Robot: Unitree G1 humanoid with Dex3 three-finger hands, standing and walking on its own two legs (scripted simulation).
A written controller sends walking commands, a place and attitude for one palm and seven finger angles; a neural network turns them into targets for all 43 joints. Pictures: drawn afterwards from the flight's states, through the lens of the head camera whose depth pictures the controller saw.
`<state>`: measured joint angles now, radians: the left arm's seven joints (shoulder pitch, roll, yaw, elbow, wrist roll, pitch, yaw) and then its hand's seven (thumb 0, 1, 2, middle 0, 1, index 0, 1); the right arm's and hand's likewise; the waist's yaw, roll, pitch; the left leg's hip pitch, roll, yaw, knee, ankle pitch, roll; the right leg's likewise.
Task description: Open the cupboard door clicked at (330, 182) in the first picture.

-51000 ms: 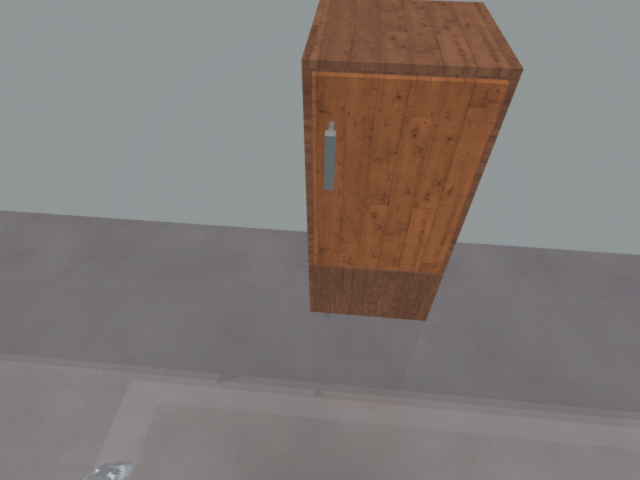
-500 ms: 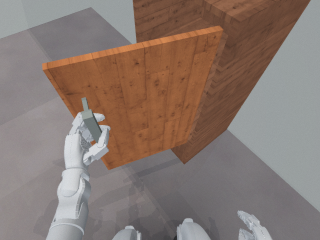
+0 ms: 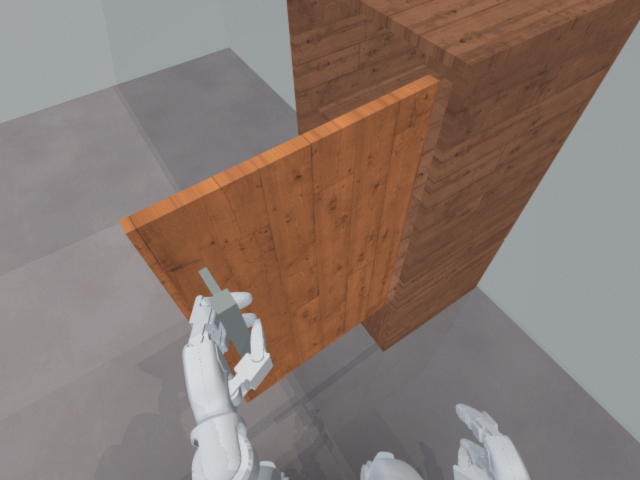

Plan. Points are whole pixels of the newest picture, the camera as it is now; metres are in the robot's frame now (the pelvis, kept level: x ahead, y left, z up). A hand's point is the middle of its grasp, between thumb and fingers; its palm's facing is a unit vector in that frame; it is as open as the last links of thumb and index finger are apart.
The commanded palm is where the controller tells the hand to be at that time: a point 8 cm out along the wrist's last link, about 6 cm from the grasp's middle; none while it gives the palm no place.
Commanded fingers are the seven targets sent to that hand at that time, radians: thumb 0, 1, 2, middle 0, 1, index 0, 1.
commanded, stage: open thumb and fingers to let go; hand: left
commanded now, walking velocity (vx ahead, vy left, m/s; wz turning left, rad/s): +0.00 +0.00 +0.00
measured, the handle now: (228, 315) +0.31 +0.13 +0.04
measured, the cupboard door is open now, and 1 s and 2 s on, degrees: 92 94 98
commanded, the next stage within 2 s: slide the hand sideways off the handle in 0.92 s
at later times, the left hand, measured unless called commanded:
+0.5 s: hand (267, 360) +0.26 +0.07 +0.03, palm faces +0.33 -0.94 -0.02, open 10.1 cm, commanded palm +0.21 +0.12 +0.03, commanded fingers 0.00 -0.50 0.30 -0.30 -1.20 -0.30 -1.20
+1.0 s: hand (266, 369) +0.25 +0.07 +0.03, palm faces +0.25 -0.97 -0.03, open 15.2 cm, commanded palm +0.20 +0.12 +0.03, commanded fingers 0.00 -0.50 0.30 -0.15 -0.30 -0.15 -0.30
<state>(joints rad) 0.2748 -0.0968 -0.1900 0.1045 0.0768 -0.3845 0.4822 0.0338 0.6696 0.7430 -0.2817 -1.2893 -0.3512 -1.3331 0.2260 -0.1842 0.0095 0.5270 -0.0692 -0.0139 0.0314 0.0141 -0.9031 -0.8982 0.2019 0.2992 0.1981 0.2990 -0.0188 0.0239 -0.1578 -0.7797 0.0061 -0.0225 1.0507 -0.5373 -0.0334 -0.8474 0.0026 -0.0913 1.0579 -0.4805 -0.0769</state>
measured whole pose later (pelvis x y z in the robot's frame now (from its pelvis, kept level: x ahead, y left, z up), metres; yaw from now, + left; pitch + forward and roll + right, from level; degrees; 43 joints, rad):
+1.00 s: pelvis -0.02 +0.02 -0.01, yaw +0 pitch +14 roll +0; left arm 0.22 -0.06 -0.31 0.10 0.11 -0.32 0.53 -0.01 -0.49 0.30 -0.27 -0.56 -0.29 -0.59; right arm 0.19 -0.18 0.02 0.53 -0.07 -0.08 0.02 0.02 -0.90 -0.90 0.20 0.30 0.20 0.30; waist -0.01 0.03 -0.16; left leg -0.83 -0.01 -0.02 1.13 -0.54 -0.01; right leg -0.89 -0.01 -0.09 1.11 -0.47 -0.06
